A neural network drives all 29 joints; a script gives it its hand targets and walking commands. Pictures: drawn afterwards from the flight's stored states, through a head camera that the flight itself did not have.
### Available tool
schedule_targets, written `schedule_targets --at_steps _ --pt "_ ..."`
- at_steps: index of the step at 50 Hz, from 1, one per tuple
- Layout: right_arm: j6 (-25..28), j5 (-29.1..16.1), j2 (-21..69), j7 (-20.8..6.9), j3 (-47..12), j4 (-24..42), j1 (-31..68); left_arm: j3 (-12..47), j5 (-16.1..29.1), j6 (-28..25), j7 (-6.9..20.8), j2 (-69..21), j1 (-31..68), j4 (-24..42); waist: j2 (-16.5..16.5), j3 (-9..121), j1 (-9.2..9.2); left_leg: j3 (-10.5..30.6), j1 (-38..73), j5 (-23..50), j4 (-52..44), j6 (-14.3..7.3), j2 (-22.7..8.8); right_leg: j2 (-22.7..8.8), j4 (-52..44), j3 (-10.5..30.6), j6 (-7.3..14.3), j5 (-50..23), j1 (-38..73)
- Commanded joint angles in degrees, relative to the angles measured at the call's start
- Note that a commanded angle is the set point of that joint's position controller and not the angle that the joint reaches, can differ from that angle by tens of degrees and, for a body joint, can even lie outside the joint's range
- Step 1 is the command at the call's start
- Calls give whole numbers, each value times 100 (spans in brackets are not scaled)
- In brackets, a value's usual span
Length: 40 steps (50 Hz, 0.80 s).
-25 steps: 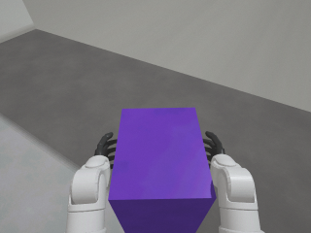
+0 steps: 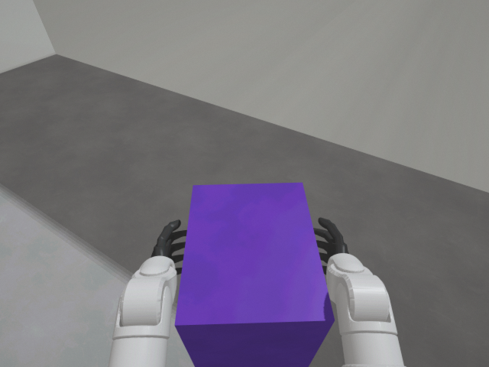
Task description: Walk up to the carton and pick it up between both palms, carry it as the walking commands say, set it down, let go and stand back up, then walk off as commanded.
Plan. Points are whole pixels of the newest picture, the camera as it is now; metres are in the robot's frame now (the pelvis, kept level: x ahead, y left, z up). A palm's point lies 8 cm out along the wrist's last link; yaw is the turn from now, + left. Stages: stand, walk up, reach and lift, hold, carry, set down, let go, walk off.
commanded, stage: carry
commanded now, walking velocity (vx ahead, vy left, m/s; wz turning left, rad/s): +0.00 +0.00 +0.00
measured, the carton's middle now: (250, 286) +0.28 +0.00 -0.03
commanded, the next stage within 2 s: hold in 1.34 s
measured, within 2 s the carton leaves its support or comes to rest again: neither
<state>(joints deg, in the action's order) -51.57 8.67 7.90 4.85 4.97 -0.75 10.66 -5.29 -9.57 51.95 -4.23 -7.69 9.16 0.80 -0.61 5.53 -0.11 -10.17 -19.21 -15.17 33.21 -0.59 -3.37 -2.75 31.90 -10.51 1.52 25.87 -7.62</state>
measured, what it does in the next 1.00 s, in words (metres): shifts its weight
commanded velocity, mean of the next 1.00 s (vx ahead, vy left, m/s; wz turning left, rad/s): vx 0.00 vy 0.00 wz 0.00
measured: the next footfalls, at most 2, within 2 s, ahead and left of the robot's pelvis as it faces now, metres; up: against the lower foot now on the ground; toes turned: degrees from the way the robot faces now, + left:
none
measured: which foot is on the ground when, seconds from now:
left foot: down 0.00-1.00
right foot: down 0.00-1.00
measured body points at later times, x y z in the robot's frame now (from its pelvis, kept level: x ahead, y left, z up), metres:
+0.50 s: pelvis -0.04 -0.01 +0.00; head -0.07 -0.02 +0.45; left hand +0.25 +0.13 +0.05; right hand +0.25 -0.15 +0.05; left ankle +0.02 +0.12 -0.73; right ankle -0.09 -0.08 -0.73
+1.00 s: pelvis -0.05 -0.03 +0.00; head -0.08 -0.04 +0.45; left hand +0.24 +0.11 +0.04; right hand +0.25 -0.17 +0.04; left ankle +0.02 +0.12 -0.73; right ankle -0.09 -0.08 -0.73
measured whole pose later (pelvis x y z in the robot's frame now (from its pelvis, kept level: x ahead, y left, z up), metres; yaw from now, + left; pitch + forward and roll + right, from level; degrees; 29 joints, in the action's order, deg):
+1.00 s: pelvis -0.05 -0.03 +0.00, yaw +0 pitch +0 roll +0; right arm -43.2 10.6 7.9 3.8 6.2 -7.9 11.0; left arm -6.5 -10.7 43.4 -3.4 -7.8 9.9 -7.2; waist 0.6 4.8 -0.3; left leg -8.1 -20.7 -8.4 29.6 1.4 -6.2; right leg 0.7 30.6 -12.3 5.0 21.5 -9.8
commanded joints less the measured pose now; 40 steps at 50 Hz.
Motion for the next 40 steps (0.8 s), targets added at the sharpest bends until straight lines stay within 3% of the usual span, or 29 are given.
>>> schedule_targets --at_steps 1,6,15,40 --pt "327 -1362 5105 -1188 -2992 308 2298 3099 1429 -271 1220 -5048 2308 320 15 1065 20 496 777 1963 -375 -220 -554 -622 -489 404 46 -2547 -53" --pt "471 -1311 5058 -1185 -2942 227 2285 3072 1397 -414 1201 -5022 2323 250 77 1007 12 539 775 1726 -560 -216 -586 -588 -666 452 75 -1966 -172" --pt "663 -1179 4974 -1180 -2849 50 2253 2953 1294 -611 1189 -4956 2303 36 67 965 -3 545 703 1432 -654 -183 -597 -597 -823 524 134 -1739 -307" --pt "959 -1014 4865 -1161 -2701 -152 2264 2732 1115 -919 1153 -4862 2289 -247 39 997 -18 493 583 1327 -524 -87 -577 -614 -859 558 224 -2267 -313"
